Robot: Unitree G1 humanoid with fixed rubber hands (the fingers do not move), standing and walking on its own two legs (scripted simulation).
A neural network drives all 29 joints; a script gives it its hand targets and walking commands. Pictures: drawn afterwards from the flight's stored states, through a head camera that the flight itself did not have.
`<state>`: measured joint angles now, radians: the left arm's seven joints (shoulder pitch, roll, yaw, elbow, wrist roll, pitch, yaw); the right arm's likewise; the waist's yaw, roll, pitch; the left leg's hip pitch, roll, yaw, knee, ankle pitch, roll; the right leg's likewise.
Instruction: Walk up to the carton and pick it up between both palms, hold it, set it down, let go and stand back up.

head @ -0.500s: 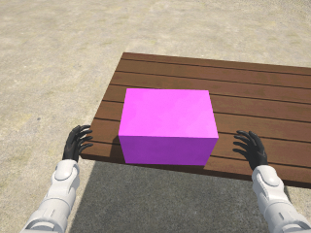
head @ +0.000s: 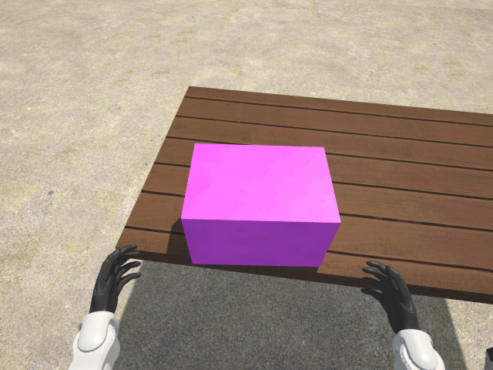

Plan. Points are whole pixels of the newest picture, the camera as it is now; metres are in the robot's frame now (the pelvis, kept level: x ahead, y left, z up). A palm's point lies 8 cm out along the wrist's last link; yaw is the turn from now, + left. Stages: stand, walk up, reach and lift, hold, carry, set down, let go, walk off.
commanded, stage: set down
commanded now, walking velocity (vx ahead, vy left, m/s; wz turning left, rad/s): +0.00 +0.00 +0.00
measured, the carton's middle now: (257, 205) +0.45 -0.01 -0.05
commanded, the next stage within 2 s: let go in 0.88 s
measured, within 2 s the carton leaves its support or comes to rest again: neither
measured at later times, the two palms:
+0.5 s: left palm (110, 316) +0.21 +0.24 -0.04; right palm (390, 331) +0.20 -0.22 -0.04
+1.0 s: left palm (110, 333) +0.18 +0.24 -0.06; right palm (385, 351) +0.17 -0.21 -0.05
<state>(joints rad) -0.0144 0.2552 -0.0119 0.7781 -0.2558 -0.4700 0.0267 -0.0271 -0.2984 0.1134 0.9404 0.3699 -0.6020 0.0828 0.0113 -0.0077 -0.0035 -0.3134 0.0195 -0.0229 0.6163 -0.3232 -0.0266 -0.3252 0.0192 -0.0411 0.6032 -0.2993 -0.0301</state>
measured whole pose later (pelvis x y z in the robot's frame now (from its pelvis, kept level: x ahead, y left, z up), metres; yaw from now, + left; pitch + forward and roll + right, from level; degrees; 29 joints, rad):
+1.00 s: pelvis +0.02 +0.02 +0.02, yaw -3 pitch -6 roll -1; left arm 0.20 0.17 0.02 0.53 0.00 0.05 0.03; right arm 0.16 -0.19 -0.02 0.76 0.04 -0.25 0.03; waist 0.02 -0.01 0.07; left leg -0.03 0.02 0.03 0.40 -0.26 0.00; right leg -0.04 0.03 0.01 0.35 -0.20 -0.01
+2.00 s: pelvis +0.02 +0.02 +0.01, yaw +4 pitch -1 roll -1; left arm 0.29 0.23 0.05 0.84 0.04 -0.01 0.01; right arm 0.33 -0.19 -0.06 0.83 -0.03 0.00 0.01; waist 0.02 -0.01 -0.05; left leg -0.18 -0.02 -0.07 0.45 -0.26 0.01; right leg -0.15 -0.02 -0.09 0.40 -0.24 0.00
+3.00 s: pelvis +0.02 +0.04 +0.01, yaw +6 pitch -3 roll -1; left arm 0.33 0.14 0.03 1.15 0.02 0.02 0.04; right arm 0.35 -0.13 -0.01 1.07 -0.01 0.00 -0.04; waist 0.01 -0.01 0.02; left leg -0.14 -0.07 -0.10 0.45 -0.26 0.04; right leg -0.10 -0.07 -0.12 0.41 -0.26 0.03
